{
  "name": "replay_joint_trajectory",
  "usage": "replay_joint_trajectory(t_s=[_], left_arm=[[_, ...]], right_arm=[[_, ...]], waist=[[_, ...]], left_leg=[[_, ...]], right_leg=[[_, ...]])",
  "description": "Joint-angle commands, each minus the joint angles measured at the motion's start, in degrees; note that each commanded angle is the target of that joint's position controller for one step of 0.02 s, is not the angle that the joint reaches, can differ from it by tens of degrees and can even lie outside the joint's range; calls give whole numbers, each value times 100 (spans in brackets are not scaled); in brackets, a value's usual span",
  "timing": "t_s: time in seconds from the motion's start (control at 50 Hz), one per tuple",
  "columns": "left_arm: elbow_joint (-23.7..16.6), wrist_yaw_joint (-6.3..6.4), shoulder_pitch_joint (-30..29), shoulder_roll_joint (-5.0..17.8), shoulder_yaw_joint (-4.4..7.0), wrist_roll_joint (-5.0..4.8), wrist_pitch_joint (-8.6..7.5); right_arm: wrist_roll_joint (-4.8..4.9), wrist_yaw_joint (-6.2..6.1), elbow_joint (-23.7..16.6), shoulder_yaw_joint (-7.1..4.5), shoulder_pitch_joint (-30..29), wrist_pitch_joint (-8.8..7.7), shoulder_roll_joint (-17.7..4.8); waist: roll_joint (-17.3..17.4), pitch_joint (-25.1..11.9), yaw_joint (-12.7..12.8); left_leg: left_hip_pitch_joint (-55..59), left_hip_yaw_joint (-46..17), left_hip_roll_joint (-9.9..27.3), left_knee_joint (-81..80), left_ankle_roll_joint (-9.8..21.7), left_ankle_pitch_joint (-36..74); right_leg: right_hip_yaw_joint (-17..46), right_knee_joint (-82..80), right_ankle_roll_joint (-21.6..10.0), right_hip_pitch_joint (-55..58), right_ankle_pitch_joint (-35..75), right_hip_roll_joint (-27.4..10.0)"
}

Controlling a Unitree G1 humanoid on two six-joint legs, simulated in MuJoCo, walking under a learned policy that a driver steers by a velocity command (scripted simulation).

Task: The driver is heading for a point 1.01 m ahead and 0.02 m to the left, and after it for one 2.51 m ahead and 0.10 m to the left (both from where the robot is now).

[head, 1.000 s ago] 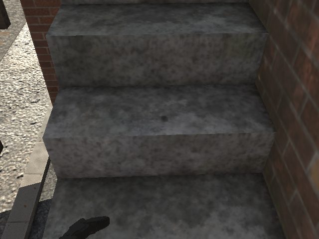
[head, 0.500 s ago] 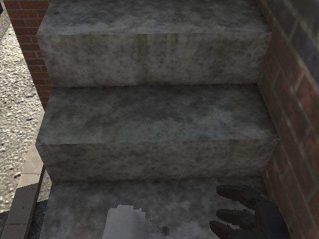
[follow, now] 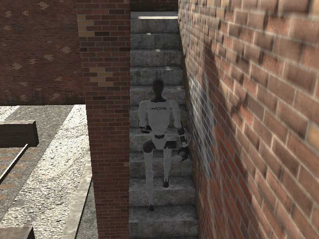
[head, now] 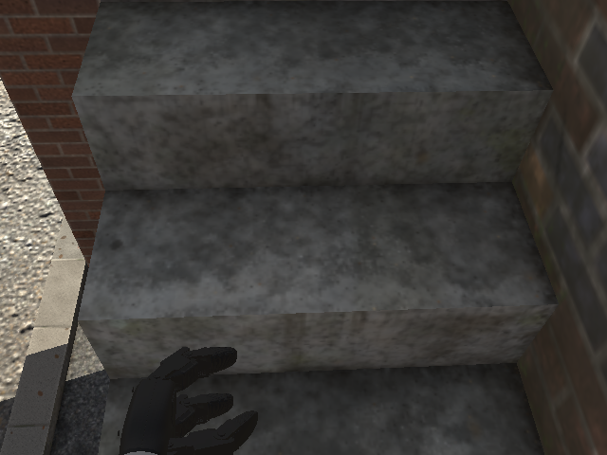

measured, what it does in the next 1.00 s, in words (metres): climbs: left foot 0.19 m higher, then right foot 0.20 m higher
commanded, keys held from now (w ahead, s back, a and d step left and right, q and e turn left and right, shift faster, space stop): w+shift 1.00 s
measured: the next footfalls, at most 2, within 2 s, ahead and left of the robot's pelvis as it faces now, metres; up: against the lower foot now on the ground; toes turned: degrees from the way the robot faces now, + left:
left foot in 0.40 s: +0.35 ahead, +0.16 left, +0.19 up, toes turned +4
right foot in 0.76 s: +0.64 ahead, -0.05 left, +0.39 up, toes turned +2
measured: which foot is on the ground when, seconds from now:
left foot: up 0.00-0.38, down 0.40-0.76, up 0.78-1.00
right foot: down 0.00-0.40, up 0.42-0.74, down 0.76-1.00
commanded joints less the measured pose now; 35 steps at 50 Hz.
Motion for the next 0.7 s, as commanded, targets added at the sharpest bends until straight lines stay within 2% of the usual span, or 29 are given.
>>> replay_joint_trajectory(t_s=[0.02,0.04,0.06,0.08,0.1,0.16,0.18,0.22,0.24,0.26,0.28,0.3,0.34,0.36,0.38,0.4,0.42,0.44,0.46,0.48,0.5,0.52,0.54,0.56,0.62,0.64,0.66,0.68,0.7], left_arm=[[765,37,1874,2076,913,282,191],[734,-86,1228,1638,847,187,83],[1167,-95,1293,1332,796,142,-7],[1561,-133,1587,1006,741,206,-133],[1885,-142,1895,845,694,292,-274],[2097,-133,2237,541,562,123,-490],[2141,-130,2307,611,522,79,-531],[2162,-131,2598,961,552,65,-627],[2152,-103,2546,1057,546,-55,-621],[2223,-65,2636,1092,529,-40,-602],[2103,47,2456,1072,538,-181,-578],[1935,106,2153,1137,504,-324,-536],[1956,145,2881,1914,618,-544,-884],[1700,159,2609,2821,929,-472,-814],[1581,27,2503,2754,1037,-149,-738],[1329,-199,2228,2442,986,-6,-686],[832,-446,2365,1717,932,25,-858],[729,-516,1914,1375,921,112,-955],[202,-430,1067,912,851,185,-903],[-254,-379,383,379,626,304,-842],[-521,-310,129,-34,434,328,-753],[-545,-282,374,-244,357,314,-595],[-400,-308,805,-90,398,175,-415],[-416,-307,821,43,420,75,-283],[-1087,-116,-169,-22,369,-163,-44],[-1489,72,-706,102,323,-171,36],[-1556,111,-884,267,334,-136,159],[-1371,92,12,526,314,-196,263],[-883,11,793,855,441,-288,219]], right_arm=[[-460,324,-1286,-225,-591,-146,-693],[-879,343,-1863,-78,-960,-140,-126],[-991,375,-2199,42,-1475,-114,111],[-933,306,-2392,180,-1687,-63,431],[-899,234,-2696,362,-2109,6,755],[-638,64,-2765,508,-2020,243,824],[-517,15,-2957,541,-2313,341,826],[-482,-88,-3465,585,-3260,531,827],[-520,-128,-3741,638,-3512,593,805],[-519,-103,-3971,714,-3944,657,827],[-390,-51,-4086,778,-4122,653,629],[-299,76,-3897,831,-3939,606,667],[-413,-7,-3402,666,-2621,665,400],[-587,104,-3477,535,-2137,661,83],[-480,259,-3419,424,-2073,679,-266],[-555,224,-3013,273,-1528,518,-409],[-720,74,-2519,-133,-842,514,-1287],[-660,-47,-2271,-273,72,566,-1466],[-609,-31,-2060,-277,-365,471,-1253],[-589,-59,-1625,-177,-612,327,-853],[-687,-95,-1261,-54,-633,269,-504],[-709,-88,-1013,75,-428,234,59],[-678,-48,-910,210,-476,202,406],[-644,-51,-945,234,-789,164,366],[-679,75,-812,110,-990,-17,-395],[-483,98,-686,106,-1251,-42,-399],[-309,16,-526,97,-946,-68,-550],[-123,-77,-717,70,-1063,-79,-966],[112,-210,-901,-87,-1107,-155,-1430]], waist=[[-1984,-2520,593],[-682,-1445,219],[-60,-545,100],[346,92,-68],[259,311,-39],[126,572,-258],[-86,726,-295],[-409,970,-208],[-214,1180,-371],[-122,1161,-288],[-179,956,-340],[192,287,-341],[-11,-1545,-660],[-50,-2500,-1079],[-402,-2748,-1069],[-685,-2654,-1077],[607,-2745,-860],[341,-3060,-1352],[-350,-1957,-937],[-252,-559,-594],[-235,352,-317],[-416,433,-86],[-315,530,178],[-290,670,366],[306,1299,492],[423,1842,738],[712,1495,661],[573,586,1088],[680,-418,1225]], left_leg=[[-2105,-1162,-1390,7440,-70,-600],[-3520,-1539,-1306,9294,-40,-944],[-4556,-1285,-1134,9667,97,-1142],[-5427,-1339,-1017,9870,244,-1206],[-6137,-1449,-999,10535,359,-1705],[-7365,-1505,-701,10928,368,-2301],[-7690,-1394,-685,11188,333,-2868],[-8319,-1032,-540,11667,339,-3649],[-8157,-1075,-251,10736,322,-3655],[-7614,-384,-44,9730,263,-3385],[-5147,149,241,7485,333,-2781],[-2350,407,104,6340,539,-2360],[-914,685,-513,5858,465,-3047],[-934,282,-540,5002,504,-3572],[-1238,162,-777,3064,414,-3862],[-426,79,-812,1814,386,-3225],[1455,-2982,770,1452,1367,-734],[1652,-5919,1902,-42,1829,-47],[1329,-5504,1966,-162,1744,-1024],[445,-4824,1758,-111,1289,-1968],[-134,-3904,1650,-116,1003,-1401],[-364,-3158,1459,-130,658,-1137],[-610,-2333,1263,-60,359,-1114],[-1071,-1804,1155,-351,171,-1103],[-2126,-878,1072,-1619,179,-735],[-2954,-135,799,-2216,-89,461],[-2901,196,666,-2855,85,1677],[-3017,587,613,-3199,200,3645],[-2822,351,635,-2561,572,6614]], right_leg=[[5674,-5478,-1223,4252,-2670,-1347],[5692,-5518,-1254,3628,-3319,-1401],[5109,-5303,-1247,3433,-2793,-1353],[4373,-5015,-1129,3323,-1776,-1401],[3713,-4988,-999,3432,-922,-1280],[2361,-5163,-604,3796,160,-1407],[2112,-5463,-560,3539,73,-1500],[1894,-6100,-564,3350,-75,-1673],[1589,-6272,-381,2910,-145,-1594],[1243,-6935,-397,2462,41,-1471],[770,-8057,-446,1373,1213,-1346],[139,-8411,-511,464,2348,-1173],[170,-6747,-640,2942,10264,-1826],[527,-4956,-588,4425,12991,-2102],[618,-3561,-537,5604,11886,-1998],[646,-2279,-514,5310,10286,-1663],[869,287,22,2550,3910,-558],[1978,3929,257,993,1679,530],[2260,5639,215,-295,1475,317],[2036,6147,61,-1207,1286,92],[1931,6940,-58,-1977,708,73],[1915,7449,-231,-2098,720,-9],[1912,7144,-221,-2053,568,-10],[1914,6451,-145,-1881,256,147],[1008,6454,-55,-1943,-215,434],[688,4526,-54,-1245,-321,235],[119,3481,30,-421,-226,50],[-477,1644,-7,1877,590,-283],[-822,1006,-4,3711,801,7]])
Velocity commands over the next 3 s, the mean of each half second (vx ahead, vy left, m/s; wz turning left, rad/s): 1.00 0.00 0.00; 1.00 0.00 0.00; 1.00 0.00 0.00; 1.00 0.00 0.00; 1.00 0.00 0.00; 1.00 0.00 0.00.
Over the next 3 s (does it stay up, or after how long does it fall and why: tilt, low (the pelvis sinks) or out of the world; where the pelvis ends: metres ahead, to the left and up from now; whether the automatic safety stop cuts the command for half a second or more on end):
stays up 1.90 0.10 1.48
